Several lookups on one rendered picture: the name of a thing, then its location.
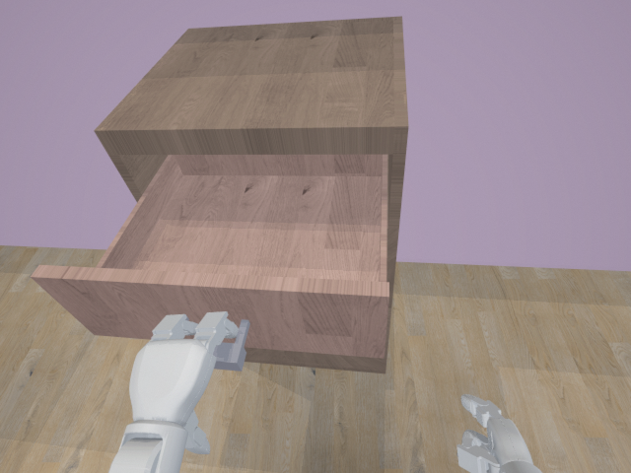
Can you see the drawer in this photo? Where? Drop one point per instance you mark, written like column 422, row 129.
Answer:
column 295, row 244

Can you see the robot left hand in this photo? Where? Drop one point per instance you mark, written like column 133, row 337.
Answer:
column 170, row 374

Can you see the handle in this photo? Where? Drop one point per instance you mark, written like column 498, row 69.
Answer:
column 231, row 356

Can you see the robot left forearm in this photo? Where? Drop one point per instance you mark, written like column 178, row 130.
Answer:
column 150, row 446

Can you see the robot right hand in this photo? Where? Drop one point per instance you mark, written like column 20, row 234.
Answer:
column 479, row 454

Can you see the cabinet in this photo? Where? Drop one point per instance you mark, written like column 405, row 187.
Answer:
column 309, row 88

